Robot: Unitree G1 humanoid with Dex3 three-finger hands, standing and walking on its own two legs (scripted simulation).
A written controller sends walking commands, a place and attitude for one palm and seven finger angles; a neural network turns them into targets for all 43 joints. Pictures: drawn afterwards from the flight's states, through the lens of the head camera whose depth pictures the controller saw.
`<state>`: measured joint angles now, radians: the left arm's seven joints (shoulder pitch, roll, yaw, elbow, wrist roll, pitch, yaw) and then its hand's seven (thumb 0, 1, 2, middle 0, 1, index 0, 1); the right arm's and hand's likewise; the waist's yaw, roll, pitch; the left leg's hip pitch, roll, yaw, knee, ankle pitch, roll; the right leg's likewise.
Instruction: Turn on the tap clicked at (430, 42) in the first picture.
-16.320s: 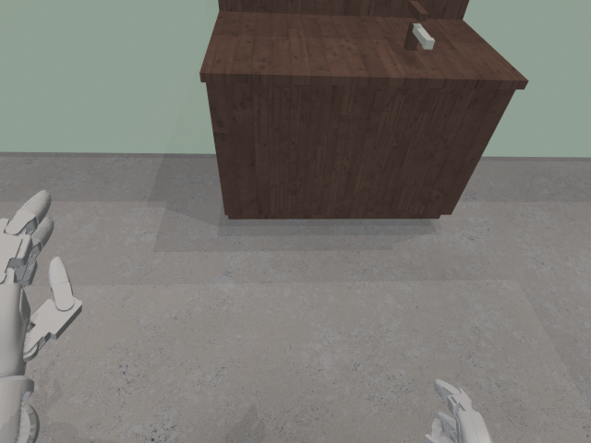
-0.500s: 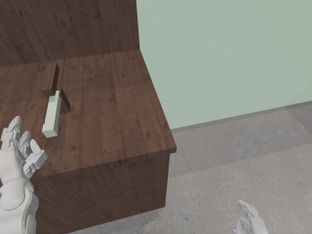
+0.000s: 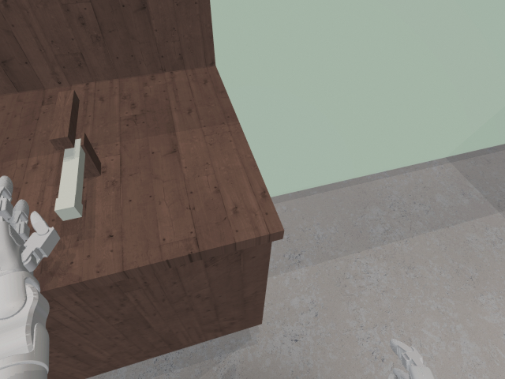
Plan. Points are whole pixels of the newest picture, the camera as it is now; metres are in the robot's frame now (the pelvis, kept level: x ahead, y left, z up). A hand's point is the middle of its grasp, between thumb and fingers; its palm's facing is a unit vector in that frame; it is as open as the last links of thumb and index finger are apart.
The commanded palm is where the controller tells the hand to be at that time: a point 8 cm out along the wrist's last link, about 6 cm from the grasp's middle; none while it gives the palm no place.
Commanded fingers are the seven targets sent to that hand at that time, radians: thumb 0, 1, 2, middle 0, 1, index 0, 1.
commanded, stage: reach beside the lever's end, fingers flat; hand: left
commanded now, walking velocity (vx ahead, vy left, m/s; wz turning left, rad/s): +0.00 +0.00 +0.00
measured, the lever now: (69, 207) +0.34 +0.31 +0.08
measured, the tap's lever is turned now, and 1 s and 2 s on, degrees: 0 1 22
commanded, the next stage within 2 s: push the lever round in 0.48 s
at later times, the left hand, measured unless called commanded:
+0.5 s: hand (40, 237) +0.30 +0.35 +0.06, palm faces +0.57 -0.81 -0.09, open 7.8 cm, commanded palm +0.26 +0.38 +0.07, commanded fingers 0.00 0.90 0.90 -0.15 -0.15 -0.15 -0.15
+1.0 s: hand (66, 231) +0.31 +0.31 +0.06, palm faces +0.56 -0.82 -0.09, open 7.8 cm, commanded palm +0.27 +0.34 +0.07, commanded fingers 0.00 0.90 0.90 -0.15 -0.15 -0.15 -0.15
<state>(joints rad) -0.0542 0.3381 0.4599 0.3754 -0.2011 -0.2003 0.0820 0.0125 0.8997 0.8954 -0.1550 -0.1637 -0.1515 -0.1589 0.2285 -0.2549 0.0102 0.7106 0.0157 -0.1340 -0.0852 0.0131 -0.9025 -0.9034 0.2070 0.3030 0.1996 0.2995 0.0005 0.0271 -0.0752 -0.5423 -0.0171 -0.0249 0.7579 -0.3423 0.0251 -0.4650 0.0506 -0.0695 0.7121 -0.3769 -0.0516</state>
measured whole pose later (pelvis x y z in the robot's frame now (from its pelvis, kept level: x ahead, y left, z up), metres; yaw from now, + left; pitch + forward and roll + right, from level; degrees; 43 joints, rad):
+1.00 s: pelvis +0.00 +0.01 +0.00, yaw +0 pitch +8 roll -2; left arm -0.06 0.29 0.41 0.36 -0.16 -0.22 0.15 0.01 0.90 0.90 -0.15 -0.16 -0.15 -0.15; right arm 0.23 -0.24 0.01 0.69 0.01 -0.08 -0.06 0.01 -0.90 -0.90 0.21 0.30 0.20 0.30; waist 0.00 0.03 -0.09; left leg -0.58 -0.02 -0.02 0.80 -0.37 0.04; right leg -0.50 0.05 -0.07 0.74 -0.39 -0.04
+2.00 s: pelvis +0.00 -0.01 -0.01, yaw +0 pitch +8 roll -1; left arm -0.14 0.14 0.27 0.35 -0.06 -0.18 0.47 0.02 0.92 0.90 -0.15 -0.15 -0.15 -0.15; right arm 0.20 -0.23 0.00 0.69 -0.01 -0.02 -0.04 0.01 -0.90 -0.90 0.21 0.30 0.20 0.30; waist -0.01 0.04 -0.11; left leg -0.57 -0.01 -0.03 0.80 -0.37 0.01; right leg -0.49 0.05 -0.08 0.76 -0.41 -0.06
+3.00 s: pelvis +0.00 -0.01 -0.01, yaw +1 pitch +9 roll -1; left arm -0.47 0.01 0.26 0.62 0.07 -0.11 0.85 0.02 0.92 0.90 -0.15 -0.15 -0.15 -0.15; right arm 0.18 -0.20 -0.03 0.76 -0.07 0.06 0.01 0.01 -0.90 -0.90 0.21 0.30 0.20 0.30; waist -0.03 0.04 -0.14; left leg -0.63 -0.01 -0.05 0.83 -0.37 0.00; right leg -0.55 0.06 -0.10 0.79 -0.41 -0.07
